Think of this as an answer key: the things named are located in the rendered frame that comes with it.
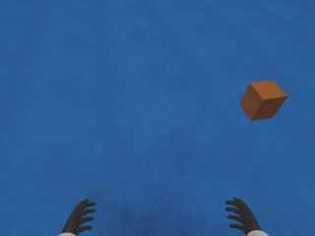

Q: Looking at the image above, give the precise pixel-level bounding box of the carton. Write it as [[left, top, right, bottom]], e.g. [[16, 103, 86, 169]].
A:
[[240, 80, 287, 121]]

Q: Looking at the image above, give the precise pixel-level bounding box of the robot left hand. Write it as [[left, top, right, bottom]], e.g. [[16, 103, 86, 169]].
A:
[[61, 199, 96, 236]]

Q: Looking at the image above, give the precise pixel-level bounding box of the robot right hand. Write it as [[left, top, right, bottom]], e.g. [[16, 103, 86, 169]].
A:
[[225, 197, 262, 236]]

